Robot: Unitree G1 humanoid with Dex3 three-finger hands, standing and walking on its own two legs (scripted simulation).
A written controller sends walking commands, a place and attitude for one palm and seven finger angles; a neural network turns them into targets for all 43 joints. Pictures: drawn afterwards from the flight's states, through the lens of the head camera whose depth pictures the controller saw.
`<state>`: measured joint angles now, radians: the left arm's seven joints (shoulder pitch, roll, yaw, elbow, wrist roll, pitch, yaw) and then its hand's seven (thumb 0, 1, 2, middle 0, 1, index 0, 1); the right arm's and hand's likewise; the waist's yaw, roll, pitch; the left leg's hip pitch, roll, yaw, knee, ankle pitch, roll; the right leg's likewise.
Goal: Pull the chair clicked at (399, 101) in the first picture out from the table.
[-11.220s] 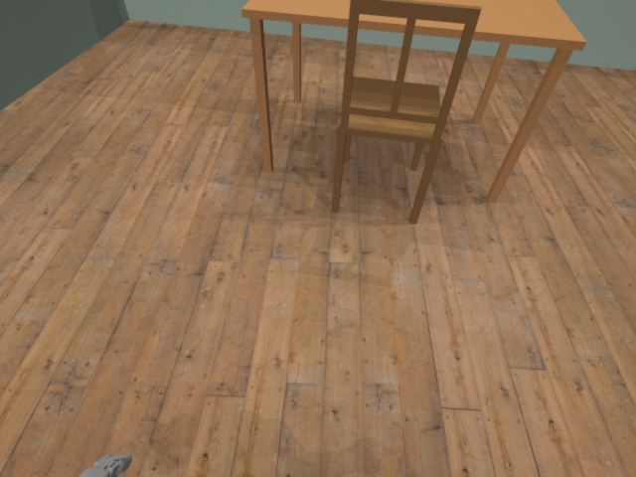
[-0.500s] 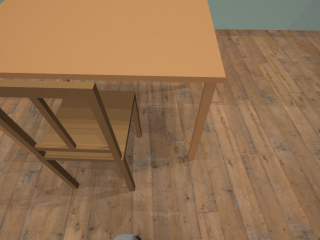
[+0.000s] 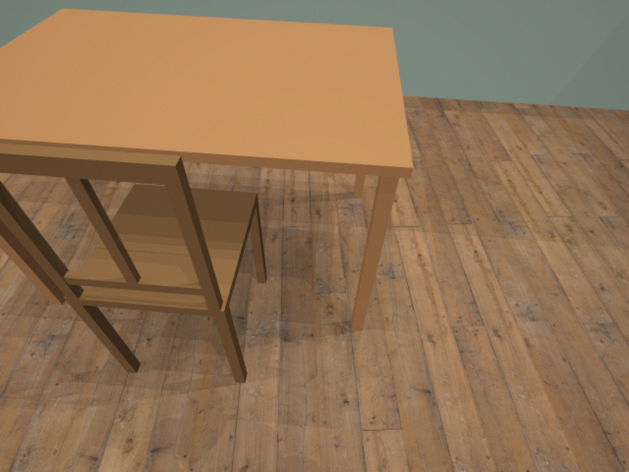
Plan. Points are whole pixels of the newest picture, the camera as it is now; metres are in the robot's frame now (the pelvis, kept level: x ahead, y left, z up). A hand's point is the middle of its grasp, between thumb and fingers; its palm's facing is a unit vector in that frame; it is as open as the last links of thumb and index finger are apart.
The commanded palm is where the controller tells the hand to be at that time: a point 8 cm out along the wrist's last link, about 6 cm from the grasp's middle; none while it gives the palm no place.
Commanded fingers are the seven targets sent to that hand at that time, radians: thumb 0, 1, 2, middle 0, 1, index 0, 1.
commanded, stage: come to a stop and stand still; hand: left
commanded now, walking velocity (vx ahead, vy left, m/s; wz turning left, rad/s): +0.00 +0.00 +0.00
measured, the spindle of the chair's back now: (108, 234) +0.53 +0.45 -0.09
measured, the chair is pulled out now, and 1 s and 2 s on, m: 0.00 0.00 0.00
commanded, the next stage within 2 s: look again from close up in 1.22 s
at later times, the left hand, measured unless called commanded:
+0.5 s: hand out of the picture -0.03 +0.17 -0.18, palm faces +0.05 -0.99 -0.13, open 7.3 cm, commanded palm none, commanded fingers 0.00 0.90 0.90 -0.20 -0.30 -0.20 -0.30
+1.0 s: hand out of the picture +0.01 +0.20 -0.18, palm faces +0.02 -0.99 -0.16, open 7.3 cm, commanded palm none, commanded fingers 0.00 0.90 0.90 -0.20 -0.30 -0.20 -0.30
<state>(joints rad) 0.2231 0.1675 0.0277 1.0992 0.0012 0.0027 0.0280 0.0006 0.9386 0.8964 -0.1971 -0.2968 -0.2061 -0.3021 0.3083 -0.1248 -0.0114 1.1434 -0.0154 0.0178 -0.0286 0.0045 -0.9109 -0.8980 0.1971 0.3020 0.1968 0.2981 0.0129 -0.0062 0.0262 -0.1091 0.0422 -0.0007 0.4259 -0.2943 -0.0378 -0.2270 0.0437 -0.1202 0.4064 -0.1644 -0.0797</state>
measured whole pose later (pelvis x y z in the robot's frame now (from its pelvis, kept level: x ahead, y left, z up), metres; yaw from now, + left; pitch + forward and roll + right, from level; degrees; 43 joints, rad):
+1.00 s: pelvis +0.02 +0.04 +0.00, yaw -1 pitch -1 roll +0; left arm 0.30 0.12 0.00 1.16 0.01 -0.01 0.04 0.01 0.92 0.90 -0.19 -0.30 -0.20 -0.30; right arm 0.33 -0.10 0.01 1.14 -0.01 -0.03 -0.05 0.00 -0.91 -0.90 0.20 0.30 0.20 0.30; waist 0.01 0.00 0.02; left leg -0.05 -0.01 0.04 0.38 -0.31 0.03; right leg -0.21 0.00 -0.07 0.42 -0.19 -0.02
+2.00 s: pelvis +0.02 +0.03 +0.00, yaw -1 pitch -1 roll +0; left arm 0.28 0.13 -0.01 1.14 0.01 -0.02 0.03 0.01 0.92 0.90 -0.19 -0.30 -0.20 -0.30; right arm 0.34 -0.14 0.02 1.13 -0.01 -0.02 -0.04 0.00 -0.91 -0.90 0.20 0.30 0.20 0.30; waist 0.00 0.02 0.05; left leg -0.08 -0.01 0.04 0.44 -0.34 0.02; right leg -0.25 -0.01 -0.07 0.51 -0.24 -0.03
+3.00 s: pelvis +0.09 +0.04 -0.01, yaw +2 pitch +0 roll +1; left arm 0.15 0.16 0.03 1.02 0.01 -0.03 0.03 0.01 0.92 0.90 -0.19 -0.30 -0.20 -0.30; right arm 0.39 -0.09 0.01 1.11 -0.01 -0.02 -0.04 0.00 -0.91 -0.90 0.20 0.30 0.20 0.30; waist -0.02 0.02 0.09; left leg -0.13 -0.03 0.06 0.57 -0.39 0.02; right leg -0.33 -0.03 -0.07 0.60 -0.25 -0.04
